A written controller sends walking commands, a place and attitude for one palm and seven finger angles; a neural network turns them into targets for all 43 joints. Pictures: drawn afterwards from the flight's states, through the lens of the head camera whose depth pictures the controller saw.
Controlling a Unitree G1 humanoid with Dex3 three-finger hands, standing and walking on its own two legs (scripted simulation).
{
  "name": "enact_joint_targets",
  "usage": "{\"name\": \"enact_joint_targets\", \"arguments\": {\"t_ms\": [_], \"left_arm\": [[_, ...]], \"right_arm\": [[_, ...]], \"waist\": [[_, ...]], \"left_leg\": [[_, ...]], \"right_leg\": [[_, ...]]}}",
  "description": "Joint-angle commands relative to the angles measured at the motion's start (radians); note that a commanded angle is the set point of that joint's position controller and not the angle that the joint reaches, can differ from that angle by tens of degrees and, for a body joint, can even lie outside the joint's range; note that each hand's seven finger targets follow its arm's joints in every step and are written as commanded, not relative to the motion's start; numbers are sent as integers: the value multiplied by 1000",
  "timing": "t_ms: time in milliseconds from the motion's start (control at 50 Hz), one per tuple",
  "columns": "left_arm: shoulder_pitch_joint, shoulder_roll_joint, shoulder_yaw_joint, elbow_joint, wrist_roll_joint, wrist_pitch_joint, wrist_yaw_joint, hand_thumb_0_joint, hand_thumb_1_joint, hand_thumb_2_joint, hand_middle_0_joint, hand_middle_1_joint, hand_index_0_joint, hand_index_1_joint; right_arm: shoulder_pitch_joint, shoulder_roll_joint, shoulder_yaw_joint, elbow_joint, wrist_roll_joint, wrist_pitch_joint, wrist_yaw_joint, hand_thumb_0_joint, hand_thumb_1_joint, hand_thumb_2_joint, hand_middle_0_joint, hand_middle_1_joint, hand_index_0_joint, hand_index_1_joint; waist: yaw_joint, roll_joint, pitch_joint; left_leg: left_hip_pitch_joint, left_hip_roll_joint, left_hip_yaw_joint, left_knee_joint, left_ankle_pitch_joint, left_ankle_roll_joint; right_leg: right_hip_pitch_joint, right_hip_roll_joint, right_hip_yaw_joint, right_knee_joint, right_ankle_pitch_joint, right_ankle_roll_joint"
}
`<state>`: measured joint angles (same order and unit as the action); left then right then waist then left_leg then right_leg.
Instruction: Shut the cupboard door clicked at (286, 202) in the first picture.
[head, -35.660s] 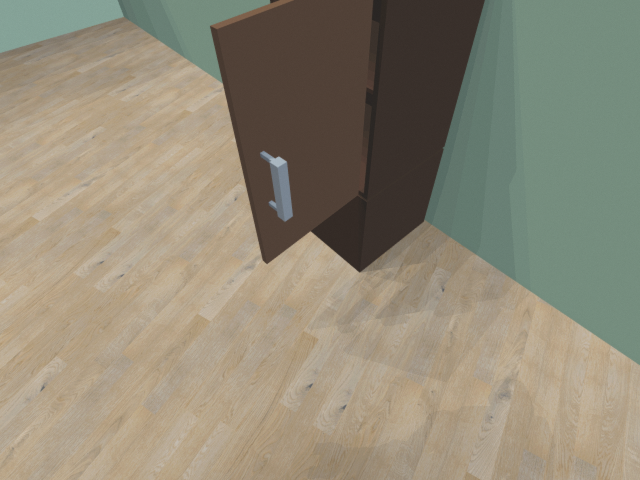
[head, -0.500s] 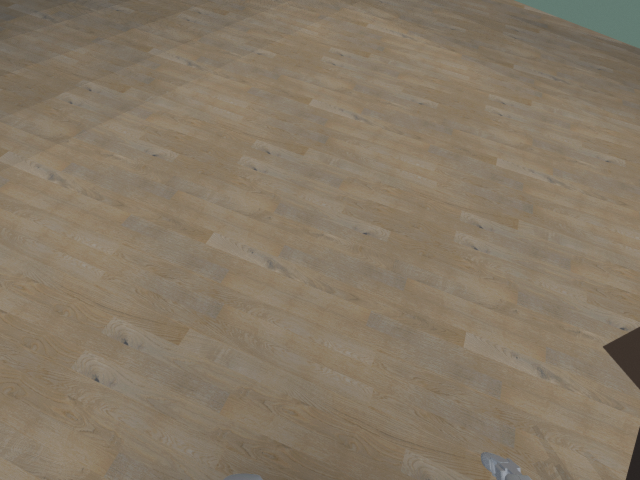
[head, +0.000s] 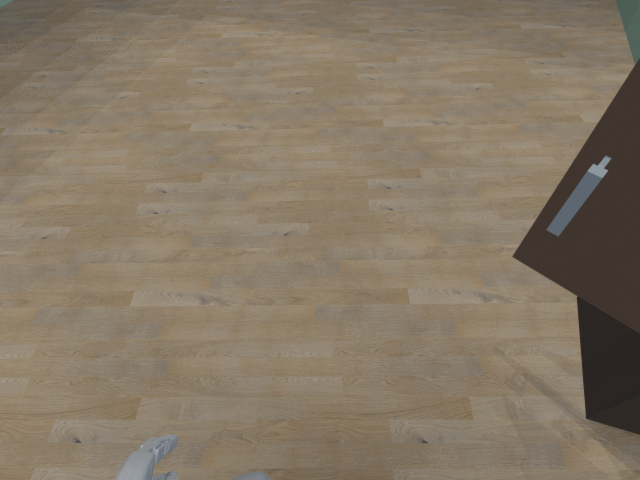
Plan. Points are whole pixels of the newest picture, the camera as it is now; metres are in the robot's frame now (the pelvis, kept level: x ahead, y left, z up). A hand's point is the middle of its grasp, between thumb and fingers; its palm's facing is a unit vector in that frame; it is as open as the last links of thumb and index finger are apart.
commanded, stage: turn to face it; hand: left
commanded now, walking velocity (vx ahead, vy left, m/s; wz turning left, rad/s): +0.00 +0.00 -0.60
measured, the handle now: (579, 196) +0.59 -0.45 -0.06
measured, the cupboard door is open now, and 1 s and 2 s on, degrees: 64 64 64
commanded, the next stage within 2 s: take the last steps up to it in 1.20 s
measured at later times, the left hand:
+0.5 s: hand (174, 465) +0.16 +0.23 -0.16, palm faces -0.24 -0.95 -0.19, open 7.4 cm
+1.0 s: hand (260, 415) +0.22 +0.11 -0.14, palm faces -0.54 -0.80 -0.26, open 7.4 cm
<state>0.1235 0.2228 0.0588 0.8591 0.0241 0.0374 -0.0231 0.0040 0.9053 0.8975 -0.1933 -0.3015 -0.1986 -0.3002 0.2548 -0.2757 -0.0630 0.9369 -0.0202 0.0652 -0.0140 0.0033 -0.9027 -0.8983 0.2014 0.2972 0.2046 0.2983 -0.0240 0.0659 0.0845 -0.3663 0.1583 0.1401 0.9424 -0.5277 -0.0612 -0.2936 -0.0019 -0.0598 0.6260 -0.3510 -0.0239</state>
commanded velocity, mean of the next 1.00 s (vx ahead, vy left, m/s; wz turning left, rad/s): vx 0.00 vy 0.00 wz -0.54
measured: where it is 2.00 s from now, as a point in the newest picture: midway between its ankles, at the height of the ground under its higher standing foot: outside the picture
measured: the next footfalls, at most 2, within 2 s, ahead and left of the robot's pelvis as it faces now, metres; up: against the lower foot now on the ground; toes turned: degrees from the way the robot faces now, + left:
left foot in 0.34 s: +0.10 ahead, +0.13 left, +0.00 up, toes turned -9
right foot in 0.78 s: +0.00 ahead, -0.11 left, +0.00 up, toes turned -33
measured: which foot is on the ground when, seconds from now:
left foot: up 0.00-0.32, down 0.34-0.78, up 0.80-1.00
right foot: down 0.00-0.34, up 0.36-0.76, down 0.78-1.00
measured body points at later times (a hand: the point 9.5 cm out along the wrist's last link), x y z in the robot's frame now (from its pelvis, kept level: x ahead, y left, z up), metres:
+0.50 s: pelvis +0.03 +0.04 +0.02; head +0.09 +0.07 +0.46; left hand +0.17 +0.28 -0.14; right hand +0.06 -0.23 -0.10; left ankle +0.06 +0.14 -0.72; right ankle -0.05 -0.09 -0.63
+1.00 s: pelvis +0.04 -0.01 +0.02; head +0.06 -0.04 +0.46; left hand +0.25 +0.15 -0.12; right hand -0.06 -0.26 -0.13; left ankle +0.10 +0.13 -0.65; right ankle -0.04 -0.09 -0.72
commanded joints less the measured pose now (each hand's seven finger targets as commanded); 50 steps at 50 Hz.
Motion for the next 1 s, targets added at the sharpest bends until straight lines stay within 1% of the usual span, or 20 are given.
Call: {"name": "enact_joint_targets", "arguments": {"t_ms": [0, 60, 120, 220, 280, 300, 320, 340, 380, 460, 640, 680, 720, 740, 760, 780, 800, 840, 880, 980], "left_arm": [[77, 215, 53, -47, -10, -18, 38, 0, 900, 900, -200, -300, -200, -300], [36, 192, 44, -62, -6, -23, 34, 0, 900, 900, -200, -300, -200, -300], [72, 205, 48, -49, -2, -24, 29, 0, 900, 900, -200, -300, -200, -300], [75, 221, 60, -43, 5, -15, 27, 0, 900, 900, -200, -300, -200, -300], [22, 194, 57, -51, -9, -5, 26, 0, 900, 900, -200, -300, -200, -300], [48, 136, 45, -67, -18, 1, 23, 0, 900, 900, -200, -300, -200, -300], [64, 100, 33, -78, -22, 1, 14, 0, 900, 900, -200, -300, -200, -300], [43, 128, 41, -82, -11, 5, 15, 0, 900, 900, -200, -300, -200, -300], [64, 135, 56, -51, 0, 13, 3, 0, 900, 900, -200, -300, -200, -300], [52, 105, 48, -41, -5, 24, -15, 0, 900, 900, -200, -300, -200, -300], [-30, 75, 33, -67, -4, 20, -22, 0, 900, 900, -200, -300, -200, -300], [-5, 83, 31, -62, -5, 15, -19, 0, 900, 900, -200, -300, -200, -300], [71, 112, 38, -39, -4, 5, -15, 0, 900, 900, -200, -300, -200, -300], [159, 174, 50, -15, 2, -7, -7, 0, 900, 900, -200, -300, -200, -300], [217, 286, 71, 2, 9, -23, 9, 0, 900, 900, -200, -300, -200, -300], [242, 310, 71, 13, -9, -20, 23, 0, 900, 900, -200, -300, -200, -300], [201, 287, 63, 0, -10, -17, 28, 0, 900, 900, -200, -300, -200, -300], [88, 216, 54, -24, -8, -20, 42, 0, 900, 900, -200, -300, -200, -300], [57, 176, 37, -34, -10, -26, 40, 0, 900, 900, -200, -300, -200, -300], [83, 190, 39, -20, -3, -28, 35, 0, 900, 900, -200, -300, -200, -300]], "right_arm": [[-88, -88, -13, -128, 3, -33, -12, 0, -900, -900, 200, 300, 200, 300], [-45, -64, -10, -106, 2, -30, 0, 0, -900, -900, 200, 300, 200, 300], [-75, -54, -8, -117, 5, -31, 1, 0, -900, -900, 200, 300, 200, 300], [-93, -49, -6, -144, 15, -45, -7, 0, -900, -900, 200, 300, 200, 300], [15, -68, -8, -110, 17, -61, -18, 0, -900, -900, 200, 300, 200, 300], [43, -141, -18, -104, 8, -74, -22, 0, -900, -900, 200, 300, 200, 300], [65, -227, -35, -115, 1, -72, -21, 0, -900, -900, 200, 300, 200, 300], [65, -223, -28, -123, -10, -65, -25, 0, -900, -900, 200, 300, 200, 300], [-36, -155, -10, -143, -14, -71, -32, 0, -900, -900, 200, 300, 200, 300], [-29, -127, -5, -138, -11, -71, -34, 0, -900, -900, 200, 300, 200, 300], [29, -156, -29, -84, -11, -63, -17, 0, -900, -900, 200, 300, 200, 300], [2, -169, -36, -84, -10, -61, -12, 0, -900, -900, 200, 300, 200, 300], [-19, -170, -38, -86, -2, -58, -7, 0, -900, -900, 200, 300, 200, 300], [-28, -138, -34, -96, 7, -57, -1, 0, -900, -900, 200, 300, 200, 300], [-74, -46, -8, -144, 10, -55, 2, 0, -900, -900, 200, 300, 200, 300], [-91, -81, -5, -156, 9, -39, -11, 0, -900, -900, 200, 300, 200, 300], [-85, -68, -5, -147, 11, -32, -11, 0, -900, -900, 200, 300, 200, 300], [-77, -81, -7, -118, 5, -33, -14, 0, -900, -900, 200, 300, 200, 300], [-55, -74, -6, -99, 3, -33, -6, 0, -900, -900, 200, 300, 200, 300], [-56, -45, 0, -89, 5, -30, -1, 0, -900, -900, 200, 300, 200, 300]], "waist": [[51, -326, -94], [14, -235, -128], [34, -179, -128], [39, -237, -137], [-21, -200, -158], [-22, 2, -189], [-22, 256, -186], [-31, 173, -158], [20, 149, -111], [17, 109, -122], [-20, 160, -120], [-5, 175, -127], [44, 102, -142], [90, -52, -186], [122, -398, -165], [123, -349, -178], [95, -258, -138], [49, -314, -129], [22, -259, -143], [27, -193, -140]], "left_leg": [[-301, -25, -149, 266, 57, -25], [-178, -54, -119, 156, 145, -35], [-155, -83, -108, 45, 144, -39], [-59, -120, -109, -187, 103, -28], [215, -122, -114, -508, 324, -14], [339, 48, -277, -634, 363, 32], [360, 277, -491, -653, 527, 136], [278, 338, -494, -641, 576, 214], [209, 249, -360, -637, 641, 200], [295, 166, -153, -581, 764, 173], [299, 209, -49, -537, 738, 177], [276, 224, -32, -501, 707, 163], [172, 193, 12, -385, 612, 101], [75, 127, 63, -223, 469, 45], [-214, -49, 88, 22, -89, -14], [-248, -66, -62, 184, -156, -13], [-269, -48, -123, 247, -81, -7], [-301, -30, -143, 260, 38, -22], [-216, -42, -135, 207, 109, -31], [-153, -86, -105, 37, 140, -34]], "right_leg": [[205, -289, 377, -300, 517, -170], [129, -208, 267, -271, 510, -141], [144, -206, 314, -275, 466, -154], [126, -207, 410, -230, 496, -162], [-31, -127, 387, -126, 408, -70], [-151, -9, 296, 3, 189, -10], [-269, 79, 141, 249, -242, 47], [-254, 34, 134, 427, -289, 49], [-273, 3, 129, 570, -179, 72], [-281, -16, 70, 550, -90, 92], [-147, -18, -29, 204, -84, 72], [-78, -16, -37, 105, -55, 55], [114, -5, -41, -116, 136, 32], [265, -95, 74, -238, 280, -2], [370, -338, 442, -291, 624, -108], [310, -416, 487, -281, 758, -198], [259, -388, 420, -292, 627, -211], [261, -293, 366, -277, 591, -176], [197, -236, 262, -254, 653, -156], [173, -211, 274, -274, 541, -161]]}}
